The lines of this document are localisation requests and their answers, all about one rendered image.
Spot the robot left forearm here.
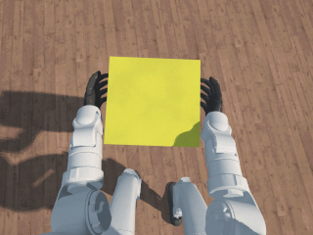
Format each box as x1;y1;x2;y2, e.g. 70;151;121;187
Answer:
51;105;104;232

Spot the left robot shin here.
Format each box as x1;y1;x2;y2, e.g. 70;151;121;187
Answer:
116;168;138;183

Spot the robot right upper arm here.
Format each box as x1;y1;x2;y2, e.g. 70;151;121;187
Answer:
204;198;266;235

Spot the robot right forearm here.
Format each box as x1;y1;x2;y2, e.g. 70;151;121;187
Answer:
201;111;266;228

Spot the robot left upper arm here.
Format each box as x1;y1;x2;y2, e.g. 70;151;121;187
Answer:
39;189;112;235

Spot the robot left hand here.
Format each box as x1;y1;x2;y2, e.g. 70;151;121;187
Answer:
83;70;109;110

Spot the carton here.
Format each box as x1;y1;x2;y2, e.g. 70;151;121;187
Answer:
104;56;201;148

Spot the robot right thigh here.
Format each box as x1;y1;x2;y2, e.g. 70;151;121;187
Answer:
172;181;207;235

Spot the robot right hand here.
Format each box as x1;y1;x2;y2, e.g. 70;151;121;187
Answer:
200;76;223;116

